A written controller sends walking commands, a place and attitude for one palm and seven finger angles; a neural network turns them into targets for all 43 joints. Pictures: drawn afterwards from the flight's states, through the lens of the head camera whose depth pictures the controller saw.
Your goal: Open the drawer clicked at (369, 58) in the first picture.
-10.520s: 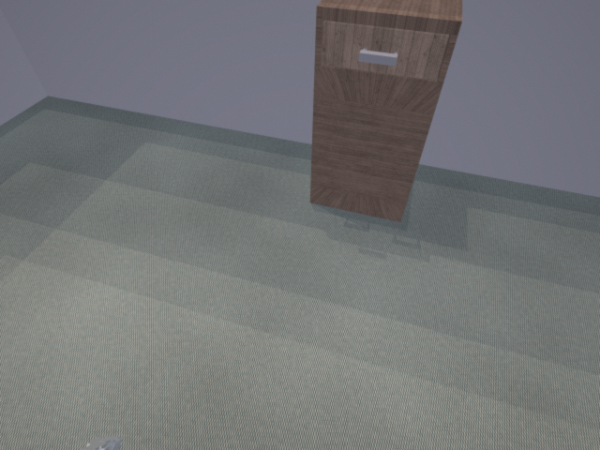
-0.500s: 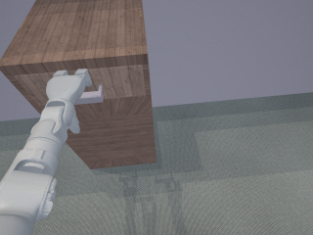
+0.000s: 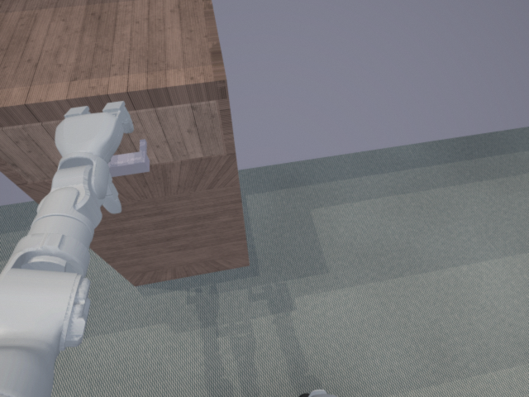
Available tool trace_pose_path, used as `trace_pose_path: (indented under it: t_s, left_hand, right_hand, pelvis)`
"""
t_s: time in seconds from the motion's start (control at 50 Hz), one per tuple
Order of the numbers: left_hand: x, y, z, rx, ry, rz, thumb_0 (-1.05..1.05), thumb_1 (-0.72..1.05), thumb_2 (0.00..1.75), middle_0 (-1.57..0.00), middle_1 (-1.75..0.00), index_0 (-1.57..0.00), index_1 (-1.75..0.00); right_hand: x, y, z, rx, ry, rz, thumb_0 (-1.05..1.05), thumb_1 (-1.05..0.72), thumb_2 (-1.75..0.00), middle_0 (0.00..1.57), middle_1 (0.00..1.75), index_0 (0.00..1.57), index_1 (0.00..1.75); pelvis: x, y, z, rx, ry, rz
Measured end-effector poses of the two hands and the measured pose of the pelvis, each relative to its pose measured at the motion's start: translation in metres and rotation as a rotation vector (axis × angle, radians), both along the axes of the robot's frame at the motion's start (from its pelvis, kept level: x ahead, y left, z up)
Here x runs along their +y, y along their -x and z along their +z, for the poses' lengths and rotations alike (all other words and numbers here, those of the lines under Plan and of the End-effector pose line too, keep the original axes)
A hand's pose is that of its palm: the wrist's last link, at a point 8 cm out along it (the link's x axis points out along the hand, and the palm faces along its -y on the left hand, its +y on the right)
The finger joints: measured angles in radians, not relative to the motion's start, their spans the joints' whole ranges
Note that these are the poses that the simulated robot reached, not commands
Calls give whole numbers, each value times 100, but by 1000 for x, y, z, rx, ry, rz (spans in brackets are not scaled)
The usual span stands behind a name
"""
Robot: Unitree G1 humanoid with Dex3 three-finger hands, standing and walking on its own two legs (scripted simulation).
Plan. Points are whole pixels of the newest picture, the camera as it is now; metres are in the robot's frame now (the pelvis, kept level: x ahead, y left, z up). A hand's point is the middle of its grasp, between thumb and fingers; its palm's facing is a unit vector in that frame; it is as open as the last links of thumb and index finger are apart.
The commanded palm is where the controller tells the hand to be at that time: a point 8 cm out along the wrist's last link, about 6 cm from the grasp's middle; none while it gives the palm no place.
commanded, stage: move the hooked fingers above the handle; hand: left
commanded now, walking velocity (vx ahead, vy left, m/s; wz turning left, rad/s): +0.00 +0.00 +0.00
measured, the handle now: (114, 157) +0.53 +0.25 +0.00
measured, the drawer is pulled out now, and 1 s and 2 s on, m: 0.00 0.00 0.00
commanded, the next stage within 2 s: lower the fingers behind the handle in 0.42 s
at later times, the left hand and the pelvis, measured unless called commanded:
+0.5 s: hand (105, 159) +0.48 +0.23 +0.06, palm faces -0.02 -0.02 -1.00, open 13.9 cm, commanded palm +0.46 +0.24 +0.12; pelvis +0.01 +0.00 +0.00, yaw +1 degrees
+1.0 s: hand (114, 171) +0.48 +0.23 +0.03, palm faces -0.06 -0.01 -1.00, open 13.9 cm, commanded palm +0.46 +0.24 +0.09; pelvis +0.00 -0.01 -0.01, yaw +1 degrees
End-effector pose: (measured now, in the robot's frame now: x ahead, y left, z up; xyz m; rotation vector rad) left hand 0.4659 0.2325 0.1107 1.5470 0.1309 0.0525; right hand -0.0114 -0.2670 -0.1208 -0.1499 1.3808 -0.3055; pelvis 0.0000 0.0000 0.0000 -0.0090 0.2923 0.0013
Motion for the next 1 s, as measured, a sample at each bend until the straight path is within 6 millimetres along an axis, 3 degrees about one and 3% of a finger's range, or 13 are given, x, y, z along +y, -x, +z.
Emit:
trace_pose_path:
  t_s: [0.18,0.32,0.44,0.64,1.0]
  left_hand:
    - [10,9,2,-10,-16,-4,0,-49,30,-32,-121,-32,-120]
    - [2,8,8,-27,0,-21,0,-49,30,-32,-121,-32,-120]
    - [-3,8,9,-32,1,-16,0,-49,30,-32,-120,-32,-120]
    - [-1,12,2,7,-21,9,0,-49,30,-32,-120,-32,-120]
    - [-4,4,-26,14,-14,8,0,-49,30,-32,-120,-32,-120]
  right_hand:
    - [4,-32,0,-63,-3,47,0,-90,-90,21,30,21,30]
    - [1,-54,2,-102,5,79,0,-90,-90,21,30,21,30]
    - [-1,-61,2,-121,1,80,0,-90,-90,21,30,21,30]
    - [-4,-54,-1,-104,-8,71,0,-90,-90,21,30,21,30]
    - [-20,-17,-3,-16,32,36,0,-90,-90,21,30,21,30]
  pelvis:
    - [2,-1,1,-12,3,18]
    - [2,-4,1,-17,3,27]
    - [0,-5,1,-21,1,21]
    - [-7,-4,2,-28,-4,22]
    - [-11,0,-5,28,-2,17]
